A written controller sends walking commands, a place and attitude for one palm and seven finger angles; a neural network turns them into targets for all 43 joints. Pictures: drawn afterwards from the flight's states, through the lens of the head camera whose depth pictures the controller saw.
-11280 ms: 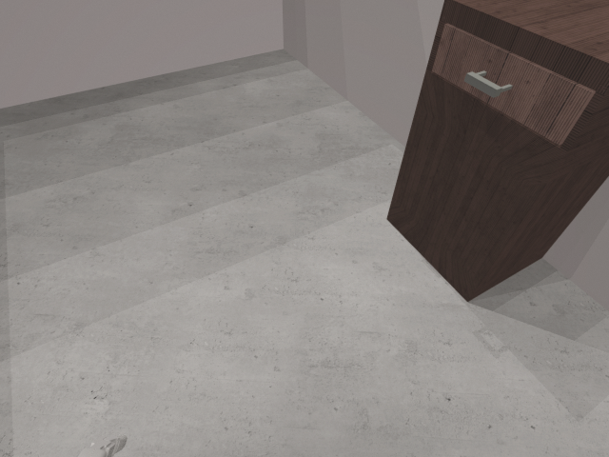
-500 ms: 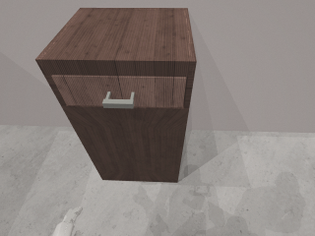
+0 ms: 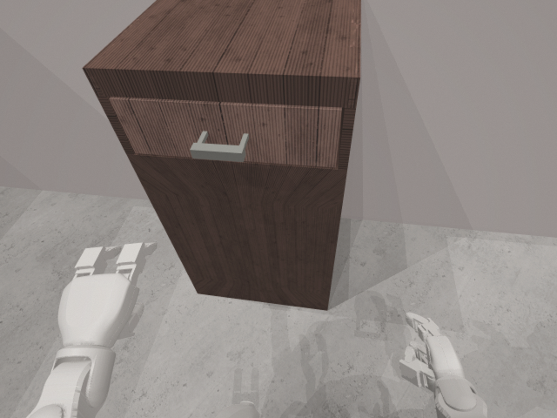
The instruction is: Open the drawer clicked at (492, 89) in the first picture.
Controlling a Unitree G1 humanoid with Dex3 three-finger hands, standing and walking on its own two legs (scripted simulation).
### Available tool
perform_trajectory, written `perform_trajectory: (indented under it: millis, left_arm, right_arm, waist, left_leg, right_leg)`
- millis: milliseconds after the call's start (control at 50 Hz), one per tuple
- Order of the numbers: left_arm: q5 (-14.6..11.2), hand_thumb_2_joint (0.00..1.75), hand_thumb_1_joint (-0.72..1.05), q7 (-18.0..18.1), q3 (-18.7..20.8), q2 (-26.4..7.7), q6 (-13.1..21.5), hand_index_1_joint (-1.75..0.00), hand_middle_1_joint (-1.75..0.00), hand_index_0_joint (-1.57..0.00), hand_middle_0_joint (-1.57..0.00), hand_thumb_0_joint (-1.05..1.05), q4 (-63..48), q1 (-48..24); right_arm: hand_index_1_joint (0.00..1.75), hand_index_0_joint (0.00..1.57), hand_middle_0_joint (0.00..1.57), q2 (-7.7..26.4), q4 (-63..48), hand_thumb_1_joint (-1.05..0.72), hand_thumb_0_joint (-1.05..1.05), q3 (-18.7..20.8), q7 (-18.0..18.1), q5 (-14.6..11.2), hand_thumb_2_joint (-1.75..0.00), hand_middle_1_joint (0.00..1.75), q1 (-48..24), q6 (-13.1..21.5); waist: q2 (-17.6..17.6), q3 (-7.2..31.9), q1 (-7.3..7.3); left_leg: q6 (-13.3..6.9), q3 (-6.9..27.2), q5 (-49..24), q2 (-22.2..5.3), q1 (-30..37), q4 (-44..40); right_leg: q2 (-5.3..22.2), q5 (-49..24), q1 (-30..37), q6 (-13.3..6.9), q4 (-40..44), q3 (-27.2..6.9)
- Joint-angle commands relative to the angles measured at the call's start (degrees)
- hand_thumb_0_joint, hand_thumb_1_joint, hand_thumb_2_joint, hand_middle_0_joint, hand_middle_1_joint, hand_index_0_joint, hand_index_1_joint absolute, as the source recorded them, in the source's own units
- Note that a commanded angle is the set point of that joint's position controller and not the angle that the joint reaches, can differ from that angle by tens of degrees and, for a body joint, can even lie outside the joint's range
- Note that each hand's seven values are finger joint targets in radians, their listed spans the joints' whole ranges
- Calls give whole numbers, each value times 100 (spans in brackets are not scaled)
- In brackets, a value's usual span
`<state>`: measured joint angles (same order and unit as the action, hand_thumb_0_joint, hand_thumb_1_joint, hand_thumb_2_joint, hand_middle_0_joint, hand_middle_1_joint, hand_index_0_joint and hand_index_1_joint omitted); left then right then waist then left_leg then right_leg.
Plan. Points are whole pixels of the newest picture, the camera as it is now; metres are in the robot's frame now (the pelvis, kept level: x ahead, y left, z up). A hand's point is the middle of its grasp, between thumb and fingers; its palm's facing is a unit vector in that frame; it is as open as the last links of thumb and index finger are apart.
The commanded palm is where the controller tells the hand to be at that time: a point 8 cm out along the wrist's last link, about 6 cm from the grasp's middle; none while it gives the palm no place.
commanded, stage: raise the hand with hooked fingers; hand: left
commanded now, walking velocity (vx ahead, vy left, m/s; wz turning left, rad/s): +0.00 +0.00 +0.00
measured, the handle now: (221, 144) +0.57 +0.21 +0.06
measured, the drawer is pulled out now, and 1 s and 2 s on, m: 0.00 0.00 0.00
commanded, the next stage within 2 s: move the hooked fingers above the handle in 1.26 s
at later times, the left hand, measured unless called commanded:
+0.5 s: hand (127, 225) +0.32 +0.27 +0.11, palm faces +0.17 -0.10 -0.98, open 12.8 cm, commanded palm +0.29 +0.26 +0.17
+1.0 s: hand (106, 176) +0.36 +0.29 +0.17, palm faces +0.05 -0.09 -0.99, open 13.9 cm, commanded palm +0.32 +0.29 +0.23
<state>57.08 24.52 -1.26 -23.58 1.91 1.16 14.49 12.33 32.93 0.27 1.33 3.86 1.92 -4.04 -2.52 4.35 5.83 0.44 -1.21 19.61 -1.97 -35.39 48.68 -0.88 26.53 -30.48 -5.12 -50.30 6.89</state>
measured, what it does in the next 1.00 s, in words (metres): shifts its weight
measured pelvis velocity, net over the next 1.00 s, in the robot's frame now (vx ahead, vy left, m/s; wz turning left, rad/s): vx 0.02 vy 0.07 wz -0.07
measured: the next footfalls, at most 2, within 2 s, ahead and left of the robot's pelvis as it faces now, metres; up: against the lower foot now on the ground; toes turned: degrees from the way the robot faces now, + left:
none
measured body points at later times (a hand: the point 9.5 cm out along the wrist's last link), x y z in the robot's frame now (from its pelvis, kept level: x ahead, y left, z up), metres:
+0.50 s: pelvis +0.03 +0.04 +0.03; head +0.05 +0.00 +0.48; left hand +0.31 +0.27 +0.16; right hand +0.21 -0.22 -0.08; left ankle +0.06 +0.14 -0.69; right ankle +0.00 -0.06 -0.69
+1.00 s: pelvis +0.02 +0.07 +0.05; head +0.03 +0.03 +0.49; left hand +0.35 +0.29 +0.23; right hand +0.21 -0.16 -0.07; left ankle +0.06 +0.14 -0.70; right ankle +0.00 -0.06 -0.69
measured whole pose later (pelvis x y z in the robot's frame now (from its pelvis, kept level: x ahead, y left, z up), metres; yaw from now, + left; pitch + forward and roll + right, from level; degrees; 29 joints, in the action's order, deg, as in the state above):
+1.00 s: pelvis +0.02 +0.07 +0.05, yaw -4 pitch +0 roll +0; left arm 50.1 -4.4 -3.1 -29.7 -7.9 -0.2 -10.4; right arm 14.0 35.7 -1.7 0.3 -0.8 6.1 -8.7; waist -5.3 -0.4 4.6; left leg -3.3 -0.7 10.7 3.4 -14.2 25.1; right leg 1.2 15.3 -10.3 0.5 -25.7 1.1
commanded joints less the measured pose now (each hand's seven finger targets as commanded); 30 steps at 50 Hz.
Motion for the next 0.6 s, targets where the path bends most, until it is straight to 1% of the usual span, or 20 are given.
perform_trajectory:
  millis: [0, 20, 60, 80, 100, 120, 140, 160, 200, 220, 260, 280, 300, 340, 360, 400, 460, 480, 520, 580]
  left_arm:
    - [-279, 57, 13, -380, 291, -718, -493, -80, -80, -25, -25, 0, -486, -667]
    - [-312, 56, 11, -586, 300, -811, -628, -81, -81, -26, -26, 0, -517, -524]
    - [-359, 54, 6, -910, 504, -1113, -727, -84, -84, -26, -26, 0, -693, -448]
    - [-375, 53, 4, -1029, 566, -1165, -688, -86, -86, -26, -26, 0, -859, -364]
    - [-388, 52, 1, -1106, 813, -1358, -606, -87, -87, -26, -26, 0, -956, -232]
    - [-405, 51, -1, -1148, 824, -1342, -486, -88, -88, -27, -27, 0, -1183, -207]
    - [-428, 50, -3, -1147, 960, -1397, -336, -90, -90, -27, -27, 0, -1346, -188]
    - [-438, 49, -6, -1110, 983, -1386, -174, -92, -92, -27, -27, 0, -1647, -286]
    - [-399, 47, -10, -883, 1149, -1387, 69, -94, -94, -27, -27, 0, -2047, -380]
    - [-384, 46, -13, -740, 1103, -1292, 173, -96, -96, -27, -27, 0, -2134, -484]
    - [-333, 44, -17, -466, 1171, -1203, 254, -99, -99, -28, -28, 0, -2058, -553]
    - [-312, 43, -20, -359, 1192, -1190, 216, -100, -100, -28, -28, 0, -2017, -625]
    - [-278, 42, -22, -280, 1276, -1272, 120, -102, -102, -28, -28, 0, -1962, -739]
    - [-261, 40, -27, -252, 1024, -1117, -179, -105, -105, -28, -28, 0, -1737, -1056]
    - [-274, 39, -29, -300, 898, -1052, -358, -107, -107, -29, -29, 0, -1598, -1189]
    - [-355, 37, -34, -510, 745, -1069, -694, -110, -110, -29, -29, 0, -1451, -1476]
    - [-472, 34, -41, -1003, 439, -1186, -1051, -114, -114, -29, -29, 0, -1555, -1995]
    - [-475, 33, -43, -1170, 389, -1236, -1112, -115, -115, -29, -29, 0, -1569, -2129]
    - [-461, 31, -48, -1461, 289, -1288, -1133, -118, -118, -30, -30, 0, -1727, -2465]
    - [-387, 30, -50, -1703, 454, -1537, -1006, -120, -120, -30, -30, 0, -1817, -2833]
  right_arm:
    - [30, 20, 20, 631, -814, -90, 0, 145, 116, -195, -90, 30, -464, 147]
    - [30, 20, 20, 653, -825, -90, 0, 96, 124, -222, -90, 30, -466, 89]
    - [30, 20, 20, 679, -850, -90, 0, 56, 141, -222, -90, 30, -484, 35]
    - [30, 20, 20, 680, -857, -90, 0, 46, 131, -216, -90, 30, -478, 33]
    - [30, 20, 20, 702, -864, -90, 0, 40, 131, -195, -90, 30, -477, 43]
    - [30, 20, 20, 670, -853, -90, 0, 28, 127, -181, -90, 30, -475, 56]
    - [30, 20, 20, 655, -828, -90, 0, 53, 125, -169, -90, 30, -445, 67]
    - [30, 20, 20, 660, -830, -90, 0, 64, 121, -151, -90, 30, -436, 93]
    - [30, 20, 20, 641, -862, -90, 0, 118, 123, -133, -90, 30, -446, 185]
    - [30, 20, 20, 628, -820, -90, 0, 141, 115, -111, -90, 30, -409, 221]
    - [30, 20, 20, 627, -752, -90, 0, 239, 64, -101, -90, 30, -343, 262]
    - [30, 20, 20, 658, -718, -90, 0, 287, 36, -111, -90, 30, -318, 252]
    - [30, 20, 20, 678, -714, -90, 0, 326, 8, -135, -90, 30, -320, 234]
    - [30, 20, 20, 723, -676, -90, 0, 365, -23, -202, -90, 30, -272, 151]
    - [30, 20, 20, 738, -664, -90, 0, 384, -30, -254, -90, 30, -297, 117]
    - [30, 20, 20, 777, -667, -90, 0, 391, -24, -352, -90, 30, -383, 65]
    - [30, 20, 20, 798, -711, -90, 0, 328, 59, -431, -90, 30, -474, -36]
    - [30, 20, 20, 797, -714, -90, 0, 301, 81, -429, -90, 30, -505, -61]
    - [30, 20, 20, 770, -743, -90, 0, 222, 105, -433, -90, 30, -554, -85]
    - [30, 20, 20, 729, -711, -90, 0, 144, 114, -402, -90, 30, -519, -129]
  waist:
    - [673, 739, -330]
    - [744, 893, -212]
    - [941, 1016, -104]
    - [850, 1041, -67]
    - [841, 1111, 8]
    - [757, 1165, 30]
    - [747, 1187, 42]
    - [601, 1262, 39]
    - [291, 1319, 68]
    - [256, 1225, 1]
    - [166, 1160, -53]
    - [88, 1191, -86]
    - [142, 1250, -87]
    - [208, 1265, -148]
    - [170, 1202, -168]
    - [303, 1183, -188]
    - [420, 1160, -193]
    - [413, 1122, -195]
    - [184, 1096, -205]
    - [-78, 1029, -172]
  left_leg:
    - [-274, 54, -549, 488, 722, -768]
    - [-257, 32, -648, 506, 714, -926]
    - [-249, 19, -866, 510, 747, -1107]
    - [-248, 16, -983, 509, 823, -1179]
    - [-249, 21, -1061, 505, 883, -1234]
    - [-255, 40, -1167, 512, 951, -1271]
    - [-258, 44, -1241, 521, 1010, -1300]
    - [-261, 75, -1272, 550, 1059, -1303]
    - [-274, 83, -1387, 567, 1223, -1303]
    - [-282, 117, -1413, 588, 1294, -1289]
    - [-294, 96, -1547, 579, 1468, -1282]
    - [-301, 71, -1668, 557, 1595, -1263]
    - [-291, 66, -1740, 553, 1634, -1254]
    - [-275, 40, -1709, 528, 1711, -1326]
    - [-273, 28, -1691, 499, 1779, -1392]
    - [-276, 37, -1747, 460, 1931, -1522]
    - [-303, 48, -1807, 455, 2154, -1742]
    - [-311, 60, -1864, 450, 2232, -1803]
    - [-305, 121, -1978, 407, 2480, -1917]
    - [-272, 220, -2274, 348, 2731, -2070]
  right_leg:
    - [204, -1421, 727, 408, 1944, -1779]
    - [253, -1777, 1109, 459, 1915, -1760]
    - [332, -2622, 1635, 556, 1798, -1726]
    - [345, -2981, 1781, 571, 1735, -1665]
    - [339, -3226, 1953, 557, 1681, -1620]
    - [377, -3619, 2069, 578, 1623, -1592]
    - [383, -3892, 2128, 582, 1593, -1571]
    - [388, -3990, 2169, 570, 1576, -1567]
    - [330, -3814, 2043, 499, 1617, -1500]
    - [305, -3694, 1843, 471, 1632, -1451]
    - [213, -3355, 1533, 384, 1627, -1234]
    - [184, -3359, 1418, 362, 1617, -1155]
    - [152, -3272, 1416, 344, 1612, -1119]
    - [131, -3034, 1320, 348, 1599, -917]
    - [109, -2862, 1265, 348, 1653, -858]
    - [80, -2735, 1365, 363, 1755, -806]
    - [103, -2726, 1649, 418, 1925, -785]
    - [101, -2737, 1696, 421, 1964, -774]
    - [81, -2561, 1703, 390, 2041, -710]
    - [26, -2453, 1764, 333, 2166, -629]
